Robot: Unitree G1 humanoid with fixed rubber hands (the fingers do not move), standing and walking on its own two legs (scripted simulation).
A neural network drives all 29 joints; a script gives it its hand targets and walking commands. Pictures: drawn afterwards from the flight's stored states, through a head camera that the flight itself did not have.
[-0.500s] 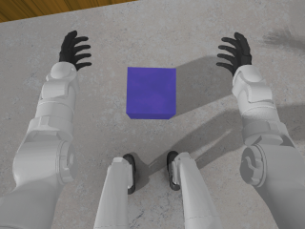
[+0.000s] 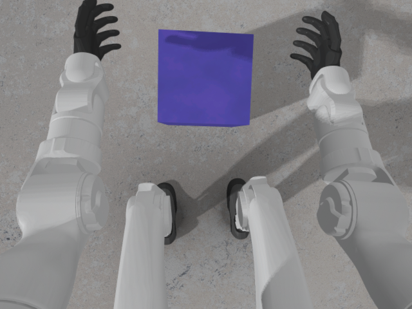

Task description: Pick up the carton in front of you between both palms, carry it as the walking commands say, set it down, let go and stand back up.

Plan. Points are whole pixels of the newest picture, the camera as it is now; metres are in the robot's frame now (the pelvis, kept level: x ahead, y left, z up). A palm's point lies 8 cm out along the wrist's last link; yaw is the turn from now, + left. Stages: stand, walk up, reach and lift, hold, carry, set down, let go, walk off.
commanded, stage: reach and lift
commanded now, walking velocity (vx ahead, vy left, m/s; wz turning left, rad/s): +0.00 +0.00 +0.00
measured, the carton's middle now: (202, 88) +0.50 -0.01 -0.41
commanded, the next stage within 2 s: none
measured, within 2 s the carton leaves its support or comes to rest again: leaves its support in 1.40 s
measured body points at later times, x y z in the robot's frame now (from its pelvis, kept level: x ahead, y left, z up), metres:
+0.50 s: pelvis -0.04 +0.00 -0.16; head +0.34 +0.00 +0.08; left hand +0.53 +0.17 -0.34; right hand +0.51 -0.19 -0.34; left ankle +0.08 +0.12 -0.50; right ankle +0.08 -0.13 -0.50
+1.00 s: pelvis -0.04 +0.00 -0.16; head +0.33 +0.01 +0.09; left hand +0.53 +0.16 -0.34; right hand +0.50 -0.17 -0.34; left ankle +0.07 +0.12 -0.50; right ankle +0.08 -0.13 -0.50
